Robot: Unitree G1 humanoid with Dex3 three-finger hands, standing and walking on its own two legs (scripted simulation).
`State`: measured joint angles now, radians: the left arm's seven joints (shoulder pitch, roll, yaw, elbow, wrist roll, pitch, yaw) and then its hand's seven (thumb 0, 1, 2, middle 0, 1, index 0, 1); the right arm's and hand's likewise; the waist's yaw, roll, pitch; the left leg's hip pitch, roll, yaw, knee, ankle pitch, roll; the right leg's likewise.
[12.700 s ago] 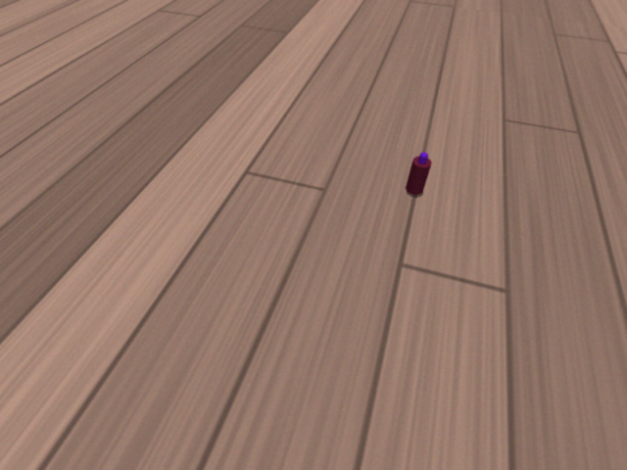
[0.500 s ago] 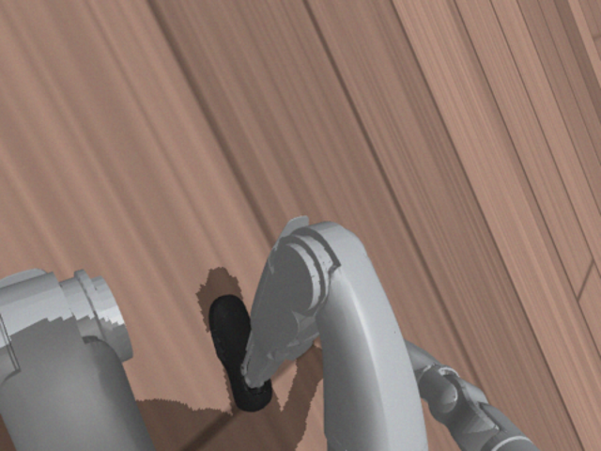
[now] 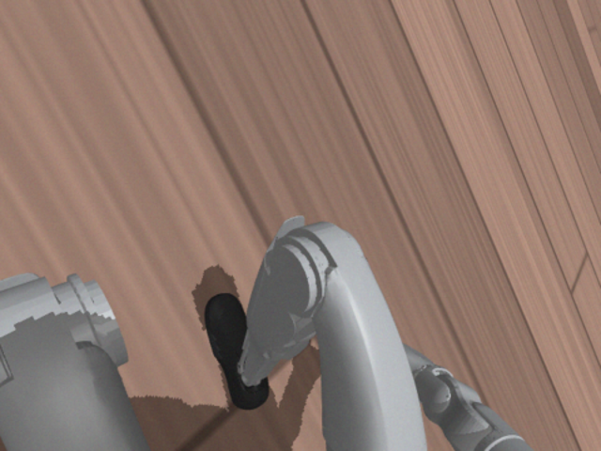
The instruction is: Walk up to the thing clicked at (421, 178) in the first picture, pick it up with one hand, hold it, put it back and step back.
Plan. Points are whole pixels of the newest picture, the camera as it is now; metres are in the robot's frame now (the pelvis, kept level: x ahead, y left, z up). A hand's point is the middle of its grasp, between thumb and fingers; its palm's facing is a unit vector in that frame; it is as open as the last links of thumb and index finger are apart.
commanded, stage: settle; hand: left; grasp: from the side
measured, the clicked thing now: out of the picture +0.46 +0.32 -0.18
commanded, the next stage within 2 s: none
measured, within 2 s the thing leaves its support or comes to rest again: leaves its support in 0.32 s
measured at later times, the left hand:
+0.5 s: hand out of the picture +0.46 +0.33 -0.14, palm faces +0.42 -0.91 +0.00, open 11.6 cm
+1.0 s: hand out of the picture +0.42 +0.35 -0.03, palm faces +0.41 -0.91 -0.03, open 11.6 cm
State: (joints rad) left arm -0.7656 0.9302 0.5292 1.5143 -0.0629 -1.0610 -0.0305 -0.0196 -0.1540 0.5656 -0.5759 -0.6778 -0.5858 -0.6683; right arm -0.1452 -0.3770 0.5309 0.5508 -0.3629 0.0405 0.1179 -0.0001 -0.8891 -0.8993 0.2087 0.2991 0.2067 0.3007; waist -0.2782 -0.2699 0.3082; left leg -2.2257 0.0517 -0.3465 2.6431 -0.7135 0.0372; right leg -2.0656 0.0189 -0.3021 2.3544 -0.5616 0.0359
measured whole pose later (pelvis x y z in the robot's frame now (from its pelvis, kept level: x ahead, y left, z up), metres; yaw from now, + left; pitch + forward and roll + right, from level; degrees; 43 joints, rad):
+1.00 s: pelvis +0.01 -0.01 +0.03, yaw +5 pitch +25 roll -13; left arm -0.67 0.64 0.48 1.02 -0.11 -0.70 -0.14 0.00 -0.54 1.02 -0.61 -0.98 -0.61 -0.97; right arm 0.05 -0.33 0.24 0.60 -0.17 0.07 0.11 0.00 -0.89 -0.90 0.21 0.30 0.21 0.30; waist -0.17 -0.08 0.04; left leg -2.26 0.04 -0.19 2.48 -0.69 0.04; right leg -2.14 -0.03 -0.19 2.30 -0.60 0.01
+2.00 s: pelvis +0.02 -0.02 +0.09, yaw +11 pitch +32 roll -6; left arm -0.72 0.48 0.48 0.98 -0.10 -0.59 -0.18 0.00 -0.58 1.06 -0.63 -0.96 -0.64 -0.96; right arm 0.14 -0.28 0.07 0.67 -0.08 0.03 0.05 0.01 -0.90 -0.90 0.21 0.30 0.20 0.30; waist -0.13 -0.01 -0.12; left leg -2.15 0.04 -0.08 2.27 -0.69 0.02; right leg -2.11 -0.05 -0.10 2.18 -0.64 -0.01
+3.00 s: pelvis +0.04 -0.01 +0.23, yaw +14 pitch +30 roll -4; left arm -0.39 0.30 0.32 0.50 -0.17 -0.37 -0.11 0.00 -0.58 1.07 -0.63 -0.97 -0.64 -0.96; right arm 0.14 -0.26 -0.01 0.62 0.02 0.00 -0.02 0.01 -0.93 -0.90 0.21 0.30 0.20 0.30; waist -0.05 0.02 -0.19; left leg -1.69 0.04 -0.04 1.82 -0.66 0.01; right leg -1.66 -0.04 -0.08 1.75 -0.63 -0.01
